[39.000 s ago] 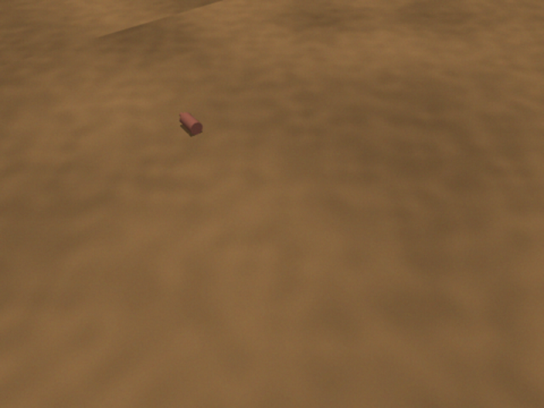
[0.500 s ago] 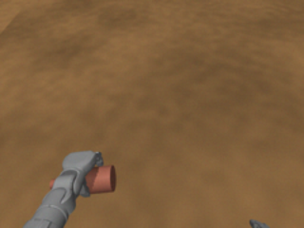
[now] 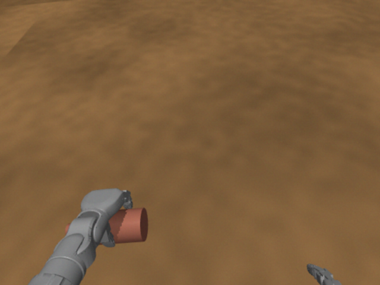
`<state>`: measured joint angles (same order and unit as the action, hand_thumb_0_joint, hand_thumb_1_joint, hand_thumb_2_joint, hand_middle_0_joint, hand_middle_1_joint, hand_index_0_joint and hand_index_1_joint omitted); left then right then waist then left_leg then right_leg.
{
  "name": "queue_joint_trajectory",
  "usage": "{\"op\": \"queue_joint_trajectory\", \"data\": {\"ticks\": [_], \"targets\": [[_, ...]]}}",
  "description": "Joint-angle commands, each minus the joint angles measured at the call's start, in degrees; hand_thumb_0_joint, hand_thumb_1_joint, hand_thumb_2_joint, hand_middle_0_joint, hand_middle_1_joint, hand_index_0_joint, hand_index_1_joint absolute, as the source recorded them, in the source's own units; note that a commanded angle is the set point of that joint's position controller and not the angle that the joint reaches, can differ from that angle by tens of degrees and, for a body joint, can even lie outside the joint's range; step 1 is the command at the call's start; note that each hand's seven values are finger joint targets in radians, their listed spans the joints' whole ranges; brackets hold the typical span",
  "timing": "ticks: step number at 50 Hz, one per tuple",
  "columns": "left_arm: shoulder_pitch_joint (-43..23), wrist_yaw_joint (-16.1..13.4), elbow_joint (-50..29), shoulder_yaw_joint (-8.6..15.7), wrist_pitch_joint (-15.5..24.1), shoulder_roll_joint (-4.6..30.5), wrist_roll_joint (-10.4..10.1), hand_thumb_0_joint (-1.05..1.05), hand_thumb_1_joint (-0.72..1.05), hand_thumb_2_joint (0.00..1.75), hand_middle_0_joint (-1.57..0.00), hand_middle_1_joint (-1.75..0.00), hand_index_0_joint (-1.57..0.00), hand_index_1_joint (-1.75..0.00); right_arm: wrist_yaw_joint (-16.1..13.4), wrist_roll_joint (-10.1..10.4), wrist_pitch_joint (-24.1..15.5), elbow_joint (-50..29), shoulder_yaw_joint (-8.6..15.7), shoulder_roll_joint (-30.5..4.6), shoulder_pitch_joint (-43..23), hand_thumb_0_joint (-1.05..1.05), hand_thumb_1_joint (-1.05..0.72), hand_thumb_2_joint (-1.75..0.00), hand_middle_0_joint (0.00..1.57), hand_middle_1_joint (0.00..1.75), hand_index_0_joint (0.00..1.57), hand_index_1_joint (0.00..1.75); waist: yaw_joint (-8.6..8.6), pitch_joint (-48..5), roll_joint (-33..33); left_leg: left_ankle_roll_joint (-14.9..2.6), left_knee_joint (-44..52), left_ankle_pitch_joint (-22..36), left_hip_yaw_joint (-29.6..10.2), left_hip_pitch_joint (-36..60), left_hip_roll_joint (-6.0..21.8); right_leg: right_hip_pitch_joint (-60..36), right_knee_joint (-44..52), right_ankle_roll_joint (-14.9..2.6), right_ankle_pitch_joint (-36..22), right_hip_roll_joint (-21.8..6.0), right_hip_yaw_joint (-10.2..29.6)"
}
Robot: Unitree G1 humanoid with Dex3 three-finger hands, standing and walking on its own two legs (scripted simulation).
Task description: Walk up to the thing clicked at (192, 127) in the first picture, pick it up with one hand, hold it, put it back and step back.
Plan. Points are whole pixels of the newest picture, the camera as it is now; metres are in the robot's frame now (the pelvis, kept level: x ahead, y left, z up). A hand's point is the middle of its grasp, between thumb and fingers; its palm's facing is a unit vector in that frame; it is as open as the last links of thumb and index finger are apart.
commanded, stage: hold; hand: left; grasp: from above
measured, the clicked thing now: (106, 227) +0.30 +0.25 -0.09
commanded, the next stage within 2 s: crouch in 0.48 s
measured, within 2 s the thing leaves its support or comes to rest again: neither
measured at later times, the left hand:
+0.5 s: hand (107, 222) +0.29 +0.23 -0.05, palm faces -0.46 -0.05 -0.89, open 10.3 cm
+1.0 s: hand (115, 234) +0.29 +0.23 -0.12, palm faces -0.51 -0.01 -0.86, open 10.3 cm
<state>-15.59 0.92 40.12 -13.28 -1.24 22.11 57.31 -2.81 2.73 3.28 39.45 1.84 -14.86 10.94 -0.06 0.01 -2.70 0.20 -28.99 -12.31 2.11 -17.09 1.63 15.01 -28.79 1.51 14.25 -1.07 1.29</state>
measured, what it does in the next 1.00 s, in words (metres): stands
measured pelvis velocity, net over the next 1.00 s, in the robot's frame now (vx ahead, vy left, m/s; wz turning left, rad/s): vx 0.00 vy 0.00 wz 0.01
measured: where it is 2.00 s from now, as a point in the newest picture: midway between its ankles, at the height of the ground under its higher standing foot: outside the picture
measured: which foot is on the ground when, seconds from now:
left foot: down 0.00-1.00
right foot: down 0.00-1.00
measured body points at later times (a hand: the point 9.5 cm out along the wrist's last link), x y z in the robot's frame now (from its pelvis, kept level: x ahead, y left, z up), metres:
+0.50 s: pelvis +0.00 +0.00 +0.00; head +0.01 -0.01 +0.45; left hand +0.31 +0.23 +0.00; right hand +0.13 -0.25 -0.11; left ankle +0.03 +0.12 -0.74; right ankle +0.01 -0.14 -0.74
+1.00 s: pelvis +0.00 +0.00 -0.02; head +0.06 +0.01 +0.43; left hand +0.32 +0.23 -0.07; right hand +0.11 -0.27 -0.13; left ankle +0.03 +0.12 -0.74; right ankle +0.01 -0.14 -0.74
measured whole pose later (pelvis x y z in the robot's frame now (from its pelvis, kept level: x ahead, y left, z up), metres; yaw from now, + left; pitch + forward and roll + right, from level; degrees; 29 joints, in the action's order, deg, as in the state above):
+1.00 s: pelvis +0.00 +0.00 -0.02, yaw +1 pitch +8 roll -1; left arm -21.3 -10.9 56.3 -11.2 3.5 21.1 63.7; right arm -1.2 0.6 2.8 41.3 2.8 -14.7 11.3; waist 2.0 -0.7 -0.2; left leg 0.2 -38.6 -15.6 1.1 -30.6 1.8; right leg 27.8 -37.6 1.6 17.4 -0.9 0.6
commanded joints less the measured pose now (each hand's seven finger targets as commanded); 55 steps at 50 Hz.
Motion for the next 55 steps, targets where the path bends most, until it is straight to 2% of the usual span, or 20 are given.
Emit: {"op": "queue_joint_trajectory", "data": {"ticks": [1, 3, 8, 11, 12, 14, 15, 17, 18, 20, 28, 29, 30, 34, 36, 42, 43, 46, 50, 55], "targets": [[-23.21, -2.77, -14.00, 6.78, 0.00, 12.68, 0.13, 0.00, 0.66, 0.80, -0.96, -0.79, -0.99, -0.75, -0.32, 0.10, -2.46, -7.93, 2.41, -7.47, -4.63, 0.00, -0.90, -0.90, 0.20, 0.30, 0.20, 0.30, 0.09, -15.93, 0.42, -0.68, 3.82, 7.13, 0.01, 10.40, -2.07, -0.29, 5.15, -1.64, -6.43, 2.30, -1.25], [-22.26, -2.39, -14.53, 6.11, -0.19, 11.69, 0.20, 0.00, 0.66, 0.78, -0.96, -0.78, -1.00, -0.74, -0.33, -0.01, -2.42, -7.83, 2.39, -7.38, -4.45, 0.00, -0.90, -0.90, 0.20, 0.30, 0.20, 0.30, 0.22, -16.76, 0.74, -0.78, 3.59, 8.51, 0.12, 10.64, -2.04, -1.09, 4.94, -1.53, -7.94, 2.35, -1.28], [-22.87, -2.60, -12.75, 8.12, 0.24, 14.33, 0.46, 0.00, 0.66, 0.79, -0.98, -0.75, -1.01, -0.72, -0.43, 0.11, -2.23, -7.66, 2.42, -7.69, -4.40, 0.00, -0.90, -0.90, 0.20, 0.30, 0.20, 0.30, -0.14, -14.41, -0.06, -0.54, 4.54, 6.76, -0.22, 9.90, -1.71, -0.22, 5.39, -1.82, -6.04, 2.52, -1.48], [-24.49, -2.43, -12.89, 6.21, 0.77, 12.45, 0.54, 0.00, 0.67, 0.79, -0.98, -0.77, -1.01, -0.73, -0.39, 0.06, -2.39, -7.70, 2.16, -7.43, -4.61, 0.00, -0.90, -0.90, 0.20, 0.30, 0.20, 0.30, 0.79, -14.62, 0.40, -0.70, 4.45, 5.87, -0.16, 10.21, -1.96, 0.34, 5.55, -1.75, -5.50, 2.28, -1.15], [-24.53, -2.55, -12.97, 7.28, 0.92, 13.92, 0.69, 0.00, 0.68, 0.81, -0.98, -0.78, -1.01, -0.75, -0.49, 0.06, -2.40, -7.55, 2.28, -7.45, -4.51, 0.00, -0.90, -0.90, 0.20, 0.30, 0.20, 0.30, 0.18, -15.12, -0.32, -0.73, 4.41, 5.92, 0.05, 10.11, -2.07, 0.13, 5.77, -1.75, -5.36, 2.22, -1.07], [-22.60, -2.81, -13.60, 7.05, 0.95, 12.57, 0.28, 0.00, 0.68, 0.80, -0.98, -0.78, -1.01, -0.74, -0.42, 0.04, -2.47, -7.92, 2.25, -7.21, -4.68, 0.00, -0.90, -0.90, 0.20, 0.30, 0.20, 0.30, -0.23, -16.02, -0.35, -0.62, 4.42, 6.46, -0.03, 10.79, -2.04, -0.49, 5.55, -1.84, -5.64, 2.28, -1.23], [-23.95, -2.94, -14.50, 6.31, 0.92, 11.99, 0.28, 0.00, 0.69, 0.80, -0.99, -0.78, -1.02, -0.74, -0.40, 0.04, -2.51, -7.87, 2.21, -7.08, -4.66, 0.00, -0.90, -0.90, 0.20, 0.30, 0.20, 0.30, 0.30, -17.07, -0.52, -0.65, 4.14, 7.31, 0.21, 11.21, -2.17, -0.73, 5.43, -1.78, -6.64, 2.19, -1.06], [-25.60, -3.50, -15.30, 7.35, 0.86, 13.81, 0.42, 0.00, 0.69, 0.80, -0.99, -0.77, -1.02, -0.73, -0.58, 0.00, -2.59, -7.40, 2.22, -7.34, -4.46, 0.00, -0.90, -0.90, 0.20, 0.30, 0.20, 0.30, 0.24, -17.14, -1.32, -0.57, 4.17, 7.84, 0.20, 11.31, -2.04, -0.75, 5.38, -1.80, -7.27, 2.30, -1.24], [-25.39, -3.66, -14.01, 6.43, 0.66, 12.69, 0.48, 0.00, 0.70, 0.79, -1.01, -0.76, -1.04, -0.73, -0.58, 0.00, -2.59, -7.26, 2.21, -7.38, -4.14, 0.00, -0.90, -0.90, 0.20, 0.30, 0.20, 0.30, 0.88, -16.44, -0.24, -0.57, 4.15, 7.69, 0.09, 11.24, -1.94, -0.33, 5.47, -1.77, -7.28, 2.38, -1.24], [-24.47, -4.04, -12.85, 7.43, 0.57, 13.73, 0.35, 0.00, 0.68, 0.78, -1.00, -0.73, -1.03, -0.71, -0.62, 0.07, -2.50, -6.94, 2.42, -7.65, -4.06, 0.00, -0.90, -0.90, 0.20, 0.30, 0.20, 0.30, 0.41, -15.85, -0.68, -0.34, 4.66, 7.12, -0.09, 11.22, -1.58, -0.17, 5.47, -1.92, -6.54, 2.57, -1.55], [-24.60, -3.75, -11.22, 6.50, -0.18, 12.53, 0.44, 0.00, 0.67, 0.81, -0.99, -0.74, -1.02, -0.72, -0.42, 0.12, -2.45, -6.84, 2.45, -7.61, -4.01, 0.00, -0.90, -0.90, 0.20, 0.30, 0.20, 0.30, 0.32, -16.11, -0.13, -0.42, 4.57, 7.72, 0.08, 11.19, -1.81, -0.71, 5.68, -1.87, -7.23, 2.29, -1.42], [-24.63, -3.54, -10.77, 6.72, -0.26, 12.87, 0.26, 0.00, 0.75, 0.74, -1.04, -0.77, -1.09, -0.72, -0.42, 0.07, -2.42, -6.73, 2.47, -7.68, -3.83, 0.00, -0.92, -0.91, 0.20, 0.30, 0.20, 0.30, 0.16, -15.67, 0.45, -0.42, 4.63, 8.11, -0.06, 10.92, -1.68, -0.78, 5.72, -1.86, -7.44, 2.35, -1.58], [-25.37, -3.24, -11.68, 5.87, -0.23, 11.88, 0.04, 0.00, 0.67, 0.82, -0.96, -0.75, -1.01, -0.72, -0.40, 0.14, -2.40, -7.15, 2.39, -7.55, -4.25, 0.00, -0.87, -0.89, 0.20, 0.30, 0.20, 0.30, 0.34, -15.90, 0.00, -0.38, 4.68, 8.39, -0.04, 11.46, -1.70, -0.74, 5.75, -1.91, -7.66, 2.35, -1.56], [-20.24, -3.11, -8.22, 5.92, 0.25, 11.18, 0.44, 0.00, 0.77, 0.90, -1.06, -0.80, -1.09, -0.78, -0.25, 0.10, -2.20, -7.19, 2.49, -7.49, -3.88, 0.00, -0.89, -0.90, 0.20, 0.30, 0.20, 0.30, -0.02, -12.94, 2.04, -0.46, 5.00, 7.24, -0.30, 9.06, -1.74, -0.53, 5.87, -1.98, -6.48, 2.43, -1.83], [-19.63, -3.52, -7.09, 5.50, 1.00, 10.38, 1.03, 0.00, 0.79, 0.94, -1.09, -0.80, -1.10, -0.79, -0.13, 0.05, -1.99, -7.21, 2.49, -7.44, -3.48, 0.00, -0.89, -0.90, 0.20, 0.30, 0.20, 0.30, 0.53, -11.97, 2.30, -0.45, 4.94, 6.34, -0.28, 8.38, -1.85, 0.48, 5.71, -2.02, -5.84, 2.42, -1.66], [-22.82, -9.40, -2.06, 7.31, 3.73, 11.38, 3.53, 0.00, 0.77, 0.91, -1.07, -0.79, -1.09, -0.78, 0.24, -0.92, -1.30, -5.23, 3.15, -7.79, -0.93, 0.00, -0.89, -0.90, 0.20, 0.30, 0.20, 0.30, 2.13, -12.89, 2.24, -0.19, 1.06, 7.07, -0.39, 6.27, -1.82, 4.96, 2.68, -1.97, -6.63, 2.16, -1.65], [-26.35, -10.72, -1.74, 6.99, 4.16, 11.35, 4.16, 0.00, 0.78, 0.92, -1.08, -0.80, -1.10, -0.79, 0.40, -1.25, -1.42, -4.71, 3.27, -7.83, -0.47, 0.00, -0.89, -0.90, 0.20, 0.30, 0.20, 0.30, 2.98, -13.83, 1.24, -0.08, -0.43, 6.89, -0.42, 5.28, -1.69, 7.22, 1.47, -2.00, -6.70, 2.14, -1.56], [-29.81, -14.61, 2.15, 7.02, 4.62, 10.71, 5.89, 0.00, 0.77, 0.91, -1.06, -0.81, -1.09, -0.79, 1.04, -1.93, -1.62, -3.22, 3.86, -8.37, 1.42, 0.00, -0.89, -0.89, 0.20, 0.30, 0.20, 0.30, 4.10, -16.94, 0.69, 0.05, -5.27, 6.76, -0.59, 2.72, -1.49, 11.91, -2.45, -1.91, -6.96, 1.92, -1.60], [-31.77, -19.16, 8.69, 7.09, 5.59, 9.09, 8.25, 0.00, 0.74, 0.93, -1.06, -0.81, -1.07, -0.79, 1.94, -3.25, -2.36, -0.98, 4.69, -8.91, 4.62, 0.00, -0.89, -0.89, 0.20, 0.30, 0.20, 0.30, 5.26, -21.98, 0.23, 0.22, -16.49, 6.62, -1.16, -6.11, -0.96, 22.37, -12.74, -2.18, -6.38, 2.07, -1.92], [-37.23, -24.07, 14.50, 9.56, 6.00, 11.77, 11.30, 0.00, 0.68, 0.90, -0.99, -0.82, -1.02, -0.80, 2.32, -4.38, -2.90, -1.13, 5.38, -9.66, 7.43, 0.00, -0.89, -0.89, 0.20, 0.30, 0.20, 0.30, 6.16, -28.77, -2.33, 0.03, -28.68, 2.38, -1.61, -18.95, -1.10, 34.91, -24.83, -2.61, -2.70, 2.17, -2.40]]}}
